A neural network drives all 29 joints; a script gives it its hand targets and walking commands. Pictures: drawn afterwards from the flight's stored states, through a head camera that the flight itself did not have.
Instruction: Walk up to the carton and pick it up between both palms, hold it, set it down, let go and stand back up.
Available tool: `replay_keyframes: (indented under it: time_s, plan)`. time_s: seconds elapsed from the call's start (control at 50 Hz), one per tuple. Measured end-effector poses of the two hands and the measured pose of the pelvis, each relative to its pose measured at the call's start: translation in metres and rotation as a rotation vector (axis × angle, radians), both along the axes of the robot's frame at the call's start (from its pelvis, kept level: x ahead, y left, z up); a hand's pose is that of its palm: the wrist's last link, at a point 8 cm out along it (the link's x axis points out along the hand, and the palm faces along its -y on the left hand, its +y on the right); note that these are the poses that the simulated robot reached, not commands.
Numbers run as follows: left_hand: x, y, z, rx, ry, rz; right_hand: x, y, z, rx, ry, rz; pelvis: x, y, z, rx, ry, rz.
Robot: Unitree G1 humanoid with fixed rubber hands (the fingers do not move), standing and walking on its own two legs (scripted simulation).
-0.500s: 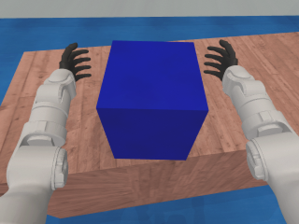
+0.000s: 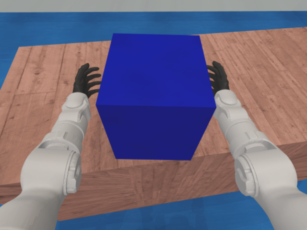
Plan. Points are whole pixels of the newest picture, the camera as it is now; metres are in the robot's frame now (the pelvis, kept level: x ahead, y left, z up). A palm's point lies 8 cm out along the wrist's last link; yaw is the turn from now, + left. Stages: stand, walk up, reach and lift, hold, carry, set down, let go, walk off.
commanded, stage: reach and lift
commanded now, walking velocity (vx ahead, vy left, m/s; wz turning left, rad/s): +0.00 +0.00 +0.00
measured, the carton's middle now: (154, 101) +0.44 +0.02 +0.07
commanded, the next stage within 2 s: none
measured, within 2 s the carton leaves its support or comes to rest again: neither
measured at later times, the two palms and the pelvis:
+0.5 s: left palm (96, 92) +0.45 +0.17 +0.09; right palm (215, 91) +0.45 -0.15 +0.10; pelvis +0.00 +0.01 +0.00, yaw -1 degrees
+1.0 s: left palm (94, 95) +0.44 +0.18 +0.09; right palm (214, 94) +0.44 -0.14 +0.10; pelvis +0.03 +0.02 +0.01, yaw -2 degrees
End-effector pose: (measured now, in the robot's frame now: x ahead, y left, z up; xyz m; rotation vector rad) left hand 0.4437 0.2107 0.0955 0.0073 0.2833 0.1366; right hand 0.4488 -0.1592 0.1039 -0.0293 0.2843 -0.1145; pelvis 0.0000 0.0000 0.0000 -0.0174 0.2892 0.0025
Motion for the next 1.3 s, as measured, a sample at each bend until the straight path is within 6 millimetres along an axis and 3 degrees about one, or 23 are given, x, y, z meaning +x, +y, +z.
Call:
replay_keyframes:
  time_s: [0.22, 0.34, 0.48, 0.64, 0.8, 0.98, 1.3]
  plan:
    - [0.001, 0.008, -0.005, 0.010, -0.032, 0.011, -0.002, 0.008, -0.009, 0.046, 0.010, 0.007, -0.003, 0.008, -0.003, -0.011, 0.030, -0.007]
    - [0.002, -0.010, 0.003, 0.011, -0.039, -0.011, 0.004, 0.010, -0.007, 0.071, -0.008, 0.030, -0.002, 0.012, -0.005, -0.013, 0.033, -0.012]
    - [0.005, -0.037, -0.001, -0.025, -0.030, -0.027, 0.005, 0.011, -0.006, 0.047, -0.015, 0.014, -0.003, 0.009, -0.004, -0.002, 0.014, -0.024]
    - [0.003, -0.036, 0.000, -0.030, -0.081, -0.037, -0.002, 0.016, -0.004, -0.003, -0.074, -0.020, 0.000, 0.006, 0.004, 0.005, -0.038, -0.016]
    - [-0.006, -0.034, 0.003, -0.005, -0.087, -0.054, -0.013, 0.016, -0.002, -0.022, -0.105, -0.002, 0.015, 0.012, 0.011, 0.008, -0.119, -0.025]
    - [-0.005, -0.032, -0.003, -0.024, -0.055, -0.049, -0.010, 0.017, -0.004, -0.053, -0.083, 0.012, 0.028, 0.015, 0.013, 0.010, -0.181, -0.039]
    - [-0.006, -0.032, -0.002, -0.010, -0.052, -0.050, -0.011, 0.017, -0.004, -0.050, -0.088, 0.013, 0.027, 0.014, 0.014, 0.006, -0.182, -0.040]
